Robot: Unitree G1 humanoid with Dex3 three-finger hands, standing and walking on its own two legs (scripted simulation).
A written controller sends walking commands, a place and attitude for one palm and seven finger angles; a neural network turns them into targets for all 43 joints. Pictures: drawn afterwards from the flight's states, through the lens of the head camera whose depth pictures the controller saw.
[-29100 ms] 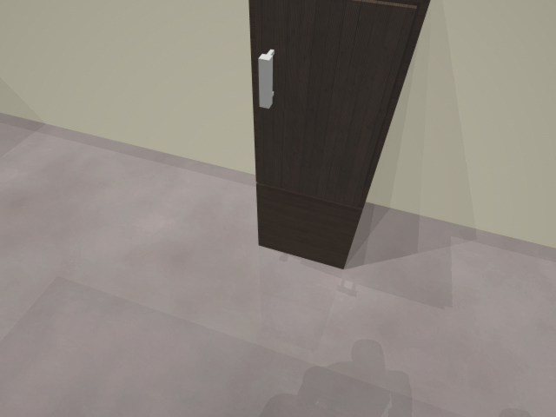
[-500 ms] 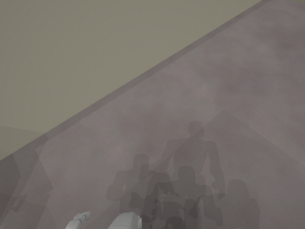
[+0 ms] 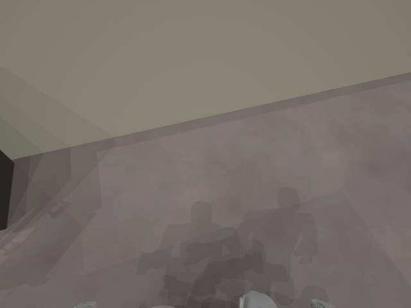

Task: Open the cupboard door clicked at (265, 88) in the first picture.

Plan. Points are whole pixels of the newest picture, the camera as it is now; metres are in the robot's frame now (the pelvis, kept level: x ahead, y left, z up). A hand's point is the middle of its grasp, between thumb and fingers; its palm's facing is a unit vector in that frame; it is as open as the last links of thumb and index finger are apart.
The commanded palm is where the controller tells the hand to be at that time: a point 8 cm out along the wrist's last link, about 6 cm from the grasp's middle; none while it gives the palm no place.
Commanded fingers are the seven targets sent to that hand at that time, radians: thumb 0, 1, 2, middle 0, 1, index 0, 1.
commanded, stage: turn to face it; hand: left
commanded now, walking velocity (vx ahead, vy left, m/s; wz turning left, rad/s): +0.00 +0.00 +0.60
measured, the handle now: out of the picture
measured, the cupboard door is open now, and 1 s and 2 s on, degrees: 44 44 44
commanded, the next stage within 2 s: take the last steps up to it in 1.84 s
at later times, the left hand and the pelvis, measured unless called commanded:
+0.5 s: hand out of the picture +0.03 +0.15 -0.15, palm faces +0.35 -0.90 -0.25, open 7.3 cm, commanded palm none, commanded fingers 0.00 0.90 0.90 -0.20 -0.30 -0.20 -0.30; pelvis +0.02 -0.05 +0.01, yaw +20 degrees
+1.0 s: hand out of the picture +0.01 +0.20 -0.15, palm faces +0.58 -0.77 -0.26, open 7.4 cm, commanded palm none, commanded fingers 0.00 0.90 0.90 -0.20 -0.30 -0.20 -0.30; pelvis +0.04 -0.04 +0.00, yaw +35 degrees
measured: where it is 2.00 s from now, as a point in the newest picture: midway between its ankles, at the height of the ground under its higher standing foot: outside the picture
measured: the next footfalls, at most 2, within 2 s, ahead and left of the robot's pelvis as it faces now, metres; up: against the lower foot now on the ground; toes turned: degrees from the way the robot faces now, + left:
right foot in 0.20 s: +0.06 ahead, -0.15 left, +0.00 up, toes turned +4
left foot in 0.62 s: +0.01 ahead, +0.09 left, +0.00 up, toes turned +30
